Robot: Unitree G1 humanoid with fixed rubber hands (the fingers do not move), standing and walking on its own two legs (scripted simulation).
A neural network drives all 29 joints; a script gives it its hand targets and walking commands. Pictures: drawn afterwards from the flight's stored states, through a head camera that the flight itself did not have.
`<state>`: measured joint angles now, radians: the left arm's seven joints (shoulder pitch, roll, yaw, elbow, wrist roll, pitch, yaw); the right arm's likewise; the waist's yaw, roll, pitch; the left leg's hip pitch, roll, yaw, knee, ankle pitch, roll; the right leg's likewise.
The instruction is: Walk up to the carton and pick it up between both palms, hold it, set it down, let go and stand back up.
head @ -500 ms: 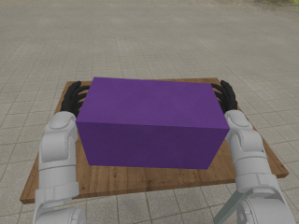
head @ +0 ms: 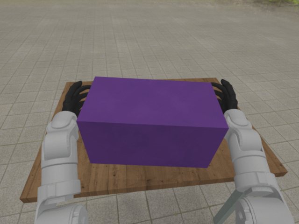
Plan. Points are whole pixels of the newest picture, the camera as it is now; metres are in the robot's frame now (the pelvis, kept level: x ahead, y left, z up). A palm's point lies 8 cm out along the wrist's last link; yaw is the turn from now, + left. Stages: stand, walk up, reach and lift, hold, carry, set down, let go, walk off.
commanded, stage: set down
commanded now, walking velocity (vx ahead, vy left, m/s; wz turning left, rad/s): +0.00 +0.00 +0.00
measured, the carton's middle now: (151, 122) +0.34 +0.00 +0.14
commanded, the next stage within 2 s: none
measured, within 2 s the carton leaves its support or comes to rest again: neither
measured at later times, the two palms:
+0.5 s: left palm (75, 119) +0.37 +0.21 +0.13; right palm (216, 121) +0.37 -0.19 +0.12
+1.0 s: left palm (75, 124) +0.38 +0.22 +0.10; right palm (209, 125) +0.38 -0.18 +0.09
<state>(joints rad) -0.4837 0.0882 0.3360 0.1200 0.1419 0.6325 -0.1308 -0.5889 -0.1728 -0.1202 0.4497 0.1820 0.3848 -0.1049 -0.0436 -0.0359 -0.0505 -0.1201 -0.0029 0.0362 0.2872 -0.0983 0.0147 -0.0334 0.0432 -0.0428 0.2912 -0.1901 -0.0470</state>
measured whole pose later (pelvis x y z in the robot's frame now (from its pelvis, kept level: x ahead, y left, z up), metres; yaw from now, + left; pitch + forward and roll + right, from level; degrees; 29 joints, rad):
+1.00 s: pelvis +0.02 +0.01 +0.00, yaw +1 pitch +0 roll +0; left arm -0.46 0.11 0.27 0.45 0.13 0.22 -0.12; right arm -0.46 -0.10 -0.19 0.64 0.02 -0.02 -0.08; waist 0.01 -0.04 -0.01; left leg -0.17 -0.01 0.03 0.32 -0.14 0.02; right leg -0.06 0.04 -0.05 0.27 -0.21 -0.04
